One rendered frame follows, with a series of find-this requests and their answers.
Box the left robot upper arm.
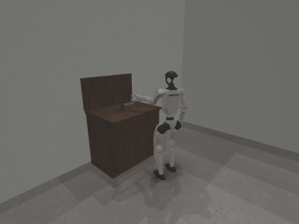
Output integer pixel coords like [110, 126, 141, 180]
[151, 89, 165, 105]

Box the counter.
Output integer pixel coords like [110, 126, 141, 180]
[80, 73, 162, 178]

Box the left robot forearm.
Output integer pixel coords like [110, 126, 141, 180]
[141, 96, 153, 105]

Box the right robot foot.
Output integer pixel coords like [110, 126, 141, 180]
[165, 162, 177, 172]

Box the robot torso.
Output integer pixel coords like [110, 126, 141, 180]
[161, 87, 180, 130]

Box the right robot forearm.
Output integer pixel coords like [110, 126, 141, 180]
[178, 108, 188, 120]

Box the left robot hand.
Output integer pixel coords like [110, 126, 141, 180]
[131, 94, 142, 102]

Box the right robot upper arm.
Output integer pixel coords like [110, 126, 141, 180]
[179, 89, 188, 110]

